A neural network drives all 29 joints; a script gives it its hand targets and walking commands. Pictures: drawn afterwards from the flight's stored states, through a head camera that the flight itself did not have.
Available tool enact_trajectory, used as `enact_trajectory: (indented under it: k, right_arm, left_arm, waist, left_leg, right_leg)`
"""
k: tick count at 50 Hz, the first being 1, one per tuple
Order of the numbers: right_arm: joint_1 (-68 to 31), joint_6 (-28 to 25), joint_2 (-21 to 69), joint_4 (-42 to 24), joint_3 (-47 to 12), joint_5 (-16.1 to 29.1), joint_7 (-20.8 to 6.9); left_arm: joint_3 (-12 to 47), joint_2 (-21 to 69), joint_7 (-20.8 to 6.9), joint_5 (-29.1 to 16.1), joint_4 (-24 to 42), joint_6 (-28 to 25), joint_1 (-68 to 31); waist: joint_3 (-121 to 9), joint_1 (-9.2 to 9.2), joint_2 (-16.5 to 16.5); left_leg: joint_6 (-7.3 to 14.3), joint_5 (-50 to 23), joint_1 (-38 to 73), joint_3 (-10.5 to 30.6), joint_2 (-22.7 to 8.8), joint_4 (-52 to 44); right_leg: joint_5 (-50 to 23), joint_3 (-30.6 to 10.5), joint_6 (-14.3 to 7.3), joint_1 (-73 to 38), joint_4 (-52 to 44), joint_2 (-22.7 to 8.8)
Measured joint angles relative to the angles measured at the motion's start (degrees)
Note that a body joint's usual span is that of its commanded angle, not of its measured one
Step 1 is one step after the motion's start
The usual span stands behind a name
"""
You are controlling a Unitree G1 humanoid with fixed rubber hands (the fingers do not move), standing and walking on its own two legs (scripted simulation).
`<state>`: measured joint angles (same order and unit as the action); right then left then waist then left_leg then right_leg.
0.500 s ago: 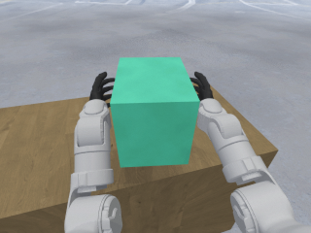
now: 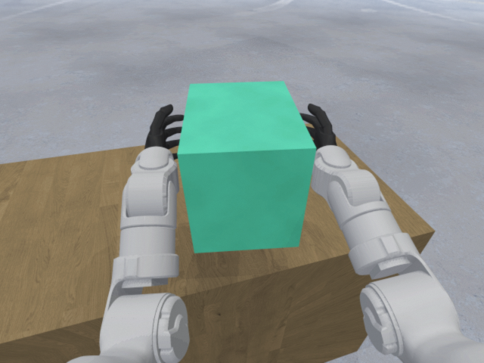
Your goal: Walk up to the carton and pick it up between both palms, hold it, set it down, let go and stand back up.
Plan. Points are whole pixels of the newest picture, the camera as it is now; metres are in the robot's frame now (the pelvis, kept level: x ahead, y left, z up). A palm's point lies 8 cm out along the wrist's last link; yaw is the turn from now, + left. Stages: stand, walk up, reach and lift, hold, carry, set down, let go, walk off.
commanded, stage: hold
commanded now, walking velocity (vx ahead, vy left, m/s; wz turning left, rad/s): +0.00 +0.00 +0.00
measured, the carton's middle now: (241, 161) +0.39 +0.01 +0.19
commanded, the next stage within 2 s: none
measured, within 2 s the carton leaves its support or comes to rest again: neither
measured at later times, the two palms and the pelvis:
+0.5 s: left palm (157, 158) +0.36 +0.13 +0.22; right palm (325, 158) +0.36 -0.12 +0.21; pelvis +0.00 -0.01 +0.00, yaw +0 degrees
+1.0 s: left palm (156, 154) +0.36 +0.14 +0.22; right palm (323, 153) +0.36 -0.12 +0.22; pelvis -0.01 +0.00 +0.00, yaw +0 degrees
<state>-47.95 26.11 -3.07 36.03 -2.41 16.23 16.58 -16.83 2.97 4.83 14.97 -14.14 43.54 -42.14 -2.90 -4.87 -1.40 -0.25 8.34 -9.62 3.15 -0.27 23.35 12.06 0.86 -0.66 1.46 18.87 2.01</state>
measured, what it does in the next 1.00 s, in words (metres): stands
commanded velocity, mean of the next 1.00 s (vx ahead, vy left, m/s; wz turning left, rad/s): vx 0.00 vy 0.00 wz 0.00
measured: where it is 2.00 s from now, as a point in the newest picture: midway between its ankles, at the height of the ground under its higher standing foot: outside the picture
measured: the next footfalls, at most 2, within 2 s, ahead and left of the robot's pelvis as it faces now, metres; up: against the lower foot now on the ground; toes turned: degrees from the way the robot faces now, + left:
none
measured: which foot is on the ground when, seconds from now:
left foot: down 0.00-1.00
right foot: down 0.00-1.00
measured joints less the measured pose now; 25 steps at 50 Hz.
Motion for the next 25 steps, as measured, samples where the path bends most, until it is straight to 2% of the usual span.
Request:
enact_trajectory:
  k: [6, 14, 19, 25]
  right_arm:
    - [3.1, 0.8, -1.1, -4.6, -3.0, 2.3, 1.0]
    - [5.8, 1.8, -0.9, -8.5, -4.0, 2.6, 1.9]
    - [6.0, 2.5, -0.4, -9.8, -3.7, 1.9, 2.4]
    - [5.0, 3.1, 0.5, -8.1, -2.5, 0.9, 2.4]
  left_arm:
    - [0.8, 1.3, 0.6, -0.1, 5.3, 1.2, 3.5]
    - [0.8, 2.1, 0.5, -0.3, 9.7, 3.1, 5.6]
    - [0.4, 2.1, -0.6, 0.2, 10.5, 3.4, 5.5]
    - [-0.6, 1.7, -2.2, 0.8, 8.6, 3.3, 4.4]
  waist:
    - [1.0, -0.39, 0.6]
    - [1.8, -0.28, 0.8]
    - [2.1, -0.18, 0.8]
    - [1.9, 0.13, 0.4]
  left_leg:
    - [0.0, 1.2, 1.3, -0.3, -0.2, 0.8]
    - [-0.2, 1.8, 2.7, -0.2, -0.3, 1.0]
    - [-0.4, 1.7, 3.5, 0.1, -0.3, 0.8]
    - [-0.5, 1.0, 4.0, 0.3, -0.2, 0.1]
  right_leg:
    - [0.6, -0.4, 0.0, -1.5, 0.0, 0.1]
    - [1.2, -0.4, -0.2, -2.9, 0.3, 0.3]
    - [1.2, 0.0, -0.3, -3.7, 0.2, 0.3]
    - [0.9, 0.1, -0.5, -3.9, 0.1, 0.3]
